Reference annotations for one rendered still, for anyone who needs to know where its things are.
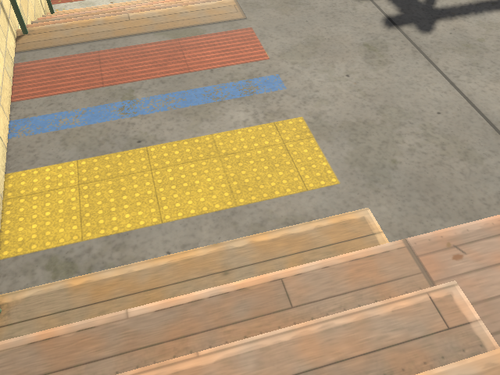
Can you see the stairs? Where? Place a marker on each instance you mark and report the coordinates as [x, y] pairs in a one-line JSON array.
[[110, 10], [326, 297]]

